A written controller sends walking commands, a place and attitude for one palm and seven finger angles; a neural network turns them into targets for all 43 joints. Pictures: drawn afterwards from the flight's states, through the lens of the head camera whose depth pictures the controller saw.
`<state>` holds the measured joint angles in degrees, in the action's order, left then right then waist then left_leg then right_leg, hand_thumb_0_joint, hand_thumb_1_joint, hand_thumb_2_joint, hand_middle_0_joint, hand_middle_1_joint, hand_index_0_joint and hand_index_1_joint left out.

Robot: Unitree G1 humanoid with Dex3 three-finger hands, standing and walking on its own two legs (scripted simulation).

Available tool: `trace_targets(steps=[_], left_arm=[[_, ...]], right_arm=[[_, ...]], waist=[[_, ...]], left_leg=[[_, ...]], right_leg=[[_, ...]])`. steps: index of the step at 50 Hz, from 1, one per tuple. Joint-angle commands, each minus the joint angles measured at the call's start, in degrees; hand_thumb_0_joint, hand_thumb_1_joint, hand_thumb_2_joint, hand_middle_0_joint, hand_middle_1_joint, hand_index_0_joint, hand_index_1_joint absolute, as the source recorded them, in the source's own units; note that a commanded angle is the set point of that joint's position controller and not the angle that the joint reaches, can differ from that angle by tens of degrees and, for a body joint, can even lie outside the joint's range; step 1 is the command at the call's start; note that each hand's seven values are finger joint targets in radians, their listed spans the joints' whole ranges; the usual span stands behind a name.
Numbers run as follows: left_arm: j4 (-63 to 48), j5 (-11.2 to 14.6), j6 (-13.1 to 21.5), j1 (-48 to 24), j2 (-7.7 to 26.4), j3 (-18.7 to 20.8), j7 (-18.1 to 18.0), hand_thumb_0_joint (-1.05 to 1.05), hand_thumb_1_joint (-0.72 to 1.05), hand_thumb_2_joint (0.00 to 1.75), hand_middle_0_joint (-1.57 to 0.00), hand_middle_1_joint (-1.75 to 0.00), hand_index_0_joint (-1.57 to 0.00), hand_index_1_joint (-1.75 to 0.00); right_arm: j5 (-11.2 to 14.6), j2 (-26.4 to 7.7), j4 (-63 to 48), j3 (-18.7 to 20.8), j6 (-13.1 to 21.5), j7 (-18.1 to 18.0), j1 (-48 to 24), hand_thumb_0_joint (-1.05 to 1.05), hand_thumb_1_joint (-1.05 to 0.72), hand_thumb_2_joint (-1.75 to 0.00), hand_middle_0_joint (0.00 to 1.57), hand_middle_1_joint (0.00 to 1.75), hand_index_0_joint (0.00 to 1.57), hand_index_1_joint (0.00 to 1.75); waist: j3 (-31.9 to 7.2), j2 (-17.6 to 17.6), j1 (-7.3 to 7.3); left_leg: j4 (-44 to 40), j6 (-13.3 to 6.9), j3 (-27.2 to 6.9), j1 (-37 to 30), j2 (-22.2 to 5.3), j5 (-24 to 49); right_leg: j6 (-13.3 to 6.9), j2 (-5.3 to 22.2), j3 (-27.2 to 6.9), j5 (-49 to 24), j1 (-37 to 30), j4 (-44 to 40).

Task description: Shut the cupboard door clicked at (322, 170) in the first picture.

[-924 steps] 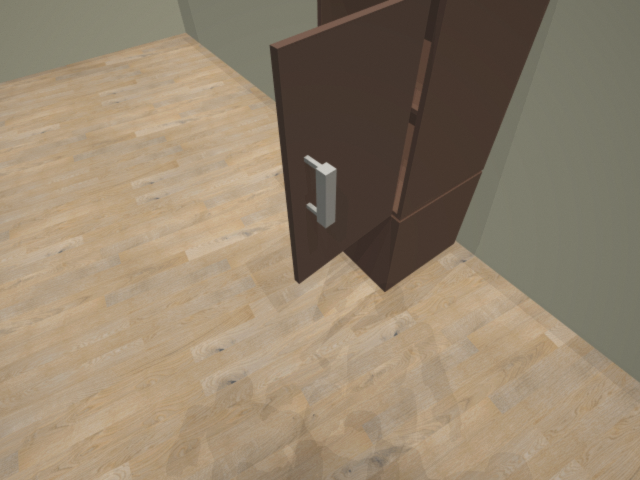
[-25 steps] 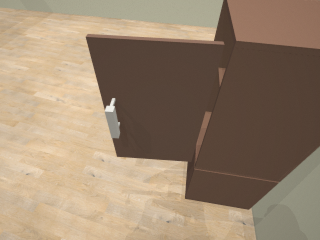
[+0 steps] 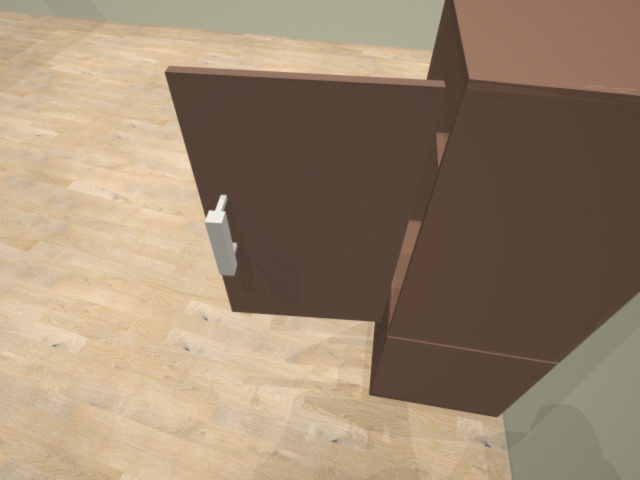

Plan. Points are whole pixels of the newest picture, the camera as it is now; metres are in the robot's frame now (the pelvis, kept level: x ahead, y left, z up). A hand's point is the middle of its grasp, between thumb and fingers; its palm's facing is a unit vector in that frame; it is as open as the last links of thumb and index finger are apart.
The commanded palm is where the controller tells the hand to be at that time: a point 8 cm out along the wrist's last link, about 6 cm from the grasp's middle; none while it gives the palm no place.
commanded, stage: shuffle to correct the standing spot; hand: left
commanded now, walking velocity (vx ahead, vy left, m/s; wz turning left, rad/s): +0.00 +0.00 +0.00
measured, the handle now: (225, 235) +0.50 +0.21 -0.04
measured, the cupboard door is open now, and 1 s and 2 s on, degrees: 96 96 96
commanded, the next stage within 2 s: come to a stop and stand still in 0.10 s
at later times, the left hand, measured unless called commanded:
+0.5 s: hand out of the picture +0.01 +0.18 -0.18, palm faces +0.05 -0.98 -0.22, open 7.4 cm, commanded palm none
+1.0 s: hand out of the picture +0.06 +0.17 -0.17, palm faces +0.02 -0.97 -0.23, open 7.3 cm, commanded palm none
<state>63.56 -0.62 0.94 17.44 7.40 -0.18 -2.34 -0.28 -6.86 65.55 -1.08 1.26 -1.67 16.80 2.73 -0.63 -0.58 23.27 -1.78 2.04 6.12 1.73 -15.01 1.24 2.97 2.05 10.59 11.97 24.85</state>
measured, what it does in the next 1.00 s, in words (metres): stands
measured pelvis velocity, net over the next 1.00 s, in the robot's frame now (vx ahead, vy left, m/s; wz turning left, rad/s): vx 0.04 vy -0.01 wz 0.00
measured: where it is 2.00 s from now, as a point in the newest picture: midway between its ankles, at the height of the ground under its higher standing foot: outside the picture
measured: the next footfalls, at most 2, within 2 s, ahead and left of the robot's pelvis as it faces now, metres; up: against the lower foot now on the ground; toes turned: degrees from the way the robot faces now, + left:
none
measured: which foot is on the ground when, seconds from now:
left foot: down 0.00-1.00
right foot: down 0.00-1.00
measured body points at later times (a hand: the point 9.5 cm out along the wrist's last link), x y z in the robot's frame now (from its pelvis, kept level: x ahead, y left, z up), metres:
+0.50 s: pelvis +0.03 +0.01 -0.01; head +0.03 -0.01 +0.44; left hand +0.01 +0.23 -0.16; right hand +0.03 -0.20 -0.18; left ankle -0.02 +0.10 -0.74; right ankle +0.03 -0.13 -0.74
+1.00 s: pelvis +0.04 -0.01 +0.00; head +0.06 -0.02 +0.44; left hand +0.06 +0.22 -0.15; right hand +0.04 -0.23 -0.17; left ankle -0.02 +0.10 -0.74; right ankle +0.03 -0.13 -0.74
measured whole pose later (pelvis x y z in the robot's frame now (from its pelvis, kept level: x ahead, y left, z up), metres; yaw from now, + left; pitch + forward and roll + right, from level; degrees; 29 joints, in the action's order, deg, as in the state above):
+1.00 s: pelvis +0.04 -0.01 +0.00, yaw +0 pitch -1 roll +1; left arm 62.3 -0.5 0.8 13.8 8.7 0.0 -2.4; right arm -0.7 -9.3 63.7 -1.3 1.1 -2.1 15.7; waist 3.4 1.5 -0.1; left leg 24.4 -1.1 2.0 4.2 1.1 -19.0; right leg 0.7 2.4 2.1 16.0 11.4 28.7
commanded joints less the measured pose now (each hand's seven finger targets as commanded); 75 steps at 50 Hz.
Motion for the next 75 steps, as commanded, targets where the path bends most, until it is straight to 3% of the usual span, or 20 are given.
trace_targets(steps=[1, 4, 8, 11, 12, 13, 14, 16, 17, 18, 19, 20, 23, 28, 37, 45, 56, 59, 67, 75], left_arm=[[-1.3, 0.1, 0.6, 4.5, 5.0, 0.8, 0.0, 0.00, 0.90, 0.90, -0.20, -0.30, -0.20, -0.30], [-1.2, 0.0, 0.7, 4.8, 4.6, 0.9, -0.1, 0.00, 0.90, 0.90, -0.20, -0.30, -0.20, -0.30], [-1.9, -0.6, -0.1, 5.8, 5.4, 1.8, 0.3, 0.00, 0.90, 0.90, -0.20, -0.30, -0.20, -0.30], [-2.5, -0.5, -0.1, 7.0, 6.0, 2.5, 0.4, 0.00, 0.90, 0.90, -0.20, -0.30, -0.20, -0.30], [1.1, -0.9, 2.0, 9.9, 8.2, 1.6, -1.8, 0.00, 0.90, 0.90, -0.20, -0.30, -0.20, -0.30], [-1.6, -0.7, 2.3, 8.1, 9.3, 1.9, -1.6, 0.00, 0.90, 0.90, -0.20, -0.30, -0.20, -0.30], [-2.3, -0.5, 2.0, 4.8, 8.9, 1.6, -1.1, 0.00, 0.90, 0.90, -0.20, -0.30, -0.20, -0.30], [-2.8, -0.5, 1.4, 3.5, 6.5, 0.9, -0.4, 0.00, 0.90, 0.90, -0.20, -0.30, -0.20, -0.30], [-2.1, -0.3, 1.3, 4.2, 5.6, 0.7, -0.3, 0.00, 0.90, 0.90, -0.20, -0.30, -0.20, -0.30], [-1.3, -0.3, 1.4, 4.8, 4.9, 0.4, -0.3, 0.00, 0.90, 0.90, -0.20, -0.30, -0.20, -0.30], [-0.8, -0.1, 1.4, 5.1, 4.7, 0.3, -0.3, 0.00, 0.90, 0.90, -0.20, -0.30, -0.20, -0.30], [-0.6, 0.0, 1.3, 4.7, 4.6, 0.3, -0.3, 0.00, 0.90, 0.90, -0.20, -0.30, -0.20, -0.30], [-1.0, 0.1, 0.8, 3.7, 4.8, 0.5, -0.2, 0.00, 0.90, 0.90, -0.20, -0.30, -0.20, -0.30], [-1.5, 0.1, 0.4, 2.7, 5.5, 0.8, -0.2, 0.00, 0.90, 0.90, -0.20, -0.30, -0.20, -0.30], [-2.6, 0.2, 0.4, 1.1, 7.1, 1.3, -0.2, 0.00, 0.90, 0.90, -0.20, -0.30, -0.20, -0.30], [-2.8, 0.1, 0.5, 0.4, 7.6, 1.4, -0.2, 0.00, 0.90, 0.90, -0.20, -0.30, -0.20, -0.30], [-2.3, 0.2, 0.5, 0.5, 7.6, 1.1, 0.0, 0.00, 0.90, 0.90, -0.20, -0.30, -0.20, -0.30], [-2.0, 0.1, 0.6, 0.9, 7.8, 1.1, -0.1, 0.00, 0.90, 0.90, -0.20, -0.30, -0.20, -0.30], [-1.7, 0.1, 0.4, 1.3, 7.3, 0.9, 0.0, 0.00, 0.90, 0.90, -0.20, -0.30, -0.20, -0.30], [-1.6, 0.1, 0.4, 2.0, 7.0, 0.9, 0.1, 0.00, 0.90, 0.90, -0.20, -0.30, -0.20, -0.30]], right_arm=[[0.0, -4.8, -0.9, 1.1, 0.7, -0.1, 4.2, 0.00, -0.90, -0.90, 0.20, 0.30, 0.20, 0.30], [-0.2, -4.5, -0.5, 0.9, 0.7, -0.1, 4.8, 0.00, -0.90, -0.90, 0.20, 0.30, 0.20, 0.30], [-0.7, -4.7, -0.8, 1.2, -0.6, 0.3, 6.1, 0.00, -0.90, -0.90, 0.20, 0.30, 0.20, 0.30], [-0.9, -3.6, -1.6, 1.3, -0.8, 0.4, 6.8, 0.00, -0.90, -0.90, 0.20, 0.30, 0.20, 0.30], [-1.0, -7.0, -4.8, 0.9, 0.1, 0.9, -1.9, 0.00, -0.90, -0.90, 0.20, 0.30, 0.20, 0.30], [-0.8, -4.0, -7.6, 1.1, 0.5, 0.9, 2.3, 0.00, -0.90, -0.90, 0.20, 0.30, 0.20, 0.30], [-0.5, -4.0, -6.8, 0.7, 0.7, 0.8, 4.9, 0.00, -0.90, -0.90, 0.20, 0.30, 0.20, 0.30], [-0.7, -4.9, -6.3, 0.5, 1.5, 0.6, 6.8, 0.00, -0.90, -0.90, 0.20, 0.30, 0.20, 0.30], [-0.5, -5.5, -6.5, 0.5, 1.6, 0.1, 6.4, 0.00, -0.90, -0.90, 0.20, 0.30, 0.20, 0.30], [-0.4, -5.8, -6.6, 0.5, 1.6, -0.2, 6.2, 0.00, -0.90, -0.90, 0.20, 0.30, 0.20, 0.30], [-0.3, -6.1, -6.6, 0.6, 1.6, -0.4, 6.6, 0.00, -0.90, -0.90, 0.20, 0.30, 0.20, 0.30], [-0.2, -6.4, -6.5, 0.6, 1.6, -0.5, 7.0, 0.00, -0.90, -0.90, 0.20, 0.30, 0.20, 0.30], [-0.4, -6.6, -6.0, 0.6, 1.5, -0.6, 6.6, 0.00, -0.90, -0.90, 0.20, 0.30, 0.20, 0.30], [-0.4, -6.9, -5.2, 0.5, 1.3, -0.5, 5.2, 0.00, -0.90, -0.90, 0.20, 0.30, 0.20, 0.30], [-0.5, -7.1, -4.0, 0.6, 1.2, -0.6, 3.8, 0.00, -0.90, -0.90, 0.20, 0.30, 0.20, 0.30], [-0.4, -7.3, -3.3, 0.8, 1.0, -0.6, 3.3, 0.00, -0.90, -0.90, 0.20, 0.30, 0.20, 0.30], [-0.3, -6.6, -2.4, 0.9, 0.6, -0.5, 2.4, 0.00, -0.90, -0.90, 0.20, 0.30, 0.20, 0.30], [-0.2, -6.9, -2.2, 0.9, 0.7, -0.5, 2.4, 0.00, -0.90, -0.90, 0.20, 0.30, 0.20, 0.30], [-0.2, -6.6, -1.8, 0.8, 0.5, -0.6, 2.5, 0.00, -0.90, -0.90, 0.20, 0.30, 0.20, 0.30], [-0.2, -6.2, -1.4, 0.8, 0.7, -0.5, 3.3, 0.00, -0.90, -0.90, 0.20, 0.30, 0.20, 0.30]], waist=[[3.0, 0.0, -0.01], [1.4, 0.6, 0.13], [7.1, -0.9, -0.33], [7.9, -3.0, -0.42], [6.7, -5.2, -2.48], [-1.7, -1.2, 0.58], [-2.0, 3.4, 1.81], [0.1, 14.8, 1.02], [0.2, 13.6, 0.53], [0.6, 8.9, 0.17], [0.2, 3.6, 0.41], [0.2, 0.4, 0.81], [2.8, 2.6, 0.66], [3.7, 0.0, 0.42], [1.0, 1.4, 0.19], [-0.5, 0.3, 0.40], [0.9, 0.4, 0.33], [-0.4, 0.5, 0.41], [2.2, 0.7, 0.29], [1.6, 0.8, 0.14]], left_leg=[[-6.5, 0.0, -5.3, 7.2, -6.2, 4.3], [-6.0, 0.2, -4.9, 6.6, -6.0, 3.4], [-5.1, -0.5, -4.8, 12.3, -4.3, -13.8], [-1.3, -0.6, -3.0, 13.3, -2.8, -11.7], [6.8, 1.1, -3.4, 13.3, -3.7, -1.2], [7.1, 1.0, -2.7, 10.0, -2.7, -5.7], [4.0, 0.8, -3.7, 8.0, -3.8, -3.9], [0.4, -0.9, -7.7, 10.0, -7.8, 10.4], [0.1, -1.4, -8.5, 10.3, -8.5, 16.7], [1.4, -1.6, -7.8, 9.8, -8.2, 19.9], [2.5, -1.2, -6.9, 8.6, -7.6, 20.5], [2.2, -0.9, -6.5, 8.0, -7.3, 18.9], [0.0, -0.5, -6.1, 7.9, -6.9, 18.5], [-2.1, -0.6, -5.6, 7.3, -6.5, 14.0], [-2.5, -0.4, -4.7, 4.8, -6.2, 15.7], [-2.6, 0.0, -4.3, 2.9, -6.5, 16.0], [-3.8, 0.1, -4.0, 2.9, -6.7, 11.6], [-3.5, 0.2, -3.9, 2.3, -6.7, 12.2], [-4.3, 0.3, -3.9, 3.8, -6.7, 9.4], [-4.5, 0.3, -4.1, 4.0, -6.7, 9.1]], right_leg=[[-2.6, 3.4, -4.2, -3.2, -2.5, -3.6], [-2.8, 3.6, -4.2, -2.1, -3.3, -3.4], [-3.9, 3.3, -5.8, 18.6, 1.4, -4.6], [-5.3, 4.7, -8.4, 22.2, 2.7, -6.1], [-3.9, 5.4, -8.6, -5.8, 1.9, -1.0], [-5.6, 8.7, -10.7, -4.3, 0.0, -0.9], [-6.4, 7.3, -8.2, 5.7, 2.5, 0.7], [-4.7, 1.5, -1.8, 4.5, 2.1, 6.0], [-4.2, 0.6, -0.7, 2.6, -0.2, 6.4], [-4.2, 0.8, -1.1, -0.4, -1.2, 5.9], [-4.3, 1.6, -1.8, -4.0, -1.8, 5.4], [-4.4, 2.1, -2.4, -6.1, -1.9, 5.2], [-4.0, 2.1, -2.5, -6.1, -1.2, 5.3], [-3.6, 2.6, -3.0, -6.3, -1.6, 3.8], [-3.8, 3.4, -3.9, -11.8, -4.1, 3.0], [-3.9, 3.9, -4.1, -15.0, -5.0, 2.2], [-3.9, 3.7, -4.6, -12.0, -4.3, -0.5], [-3.9, 3.9, -4.9, -12.9, -4.7, -0.4], [-3.8, 3.6, -4.7, -9.3, -3.6, -1.7], [-3.8, 3.6, -4.8, -8.5, -3.9, -1.9]])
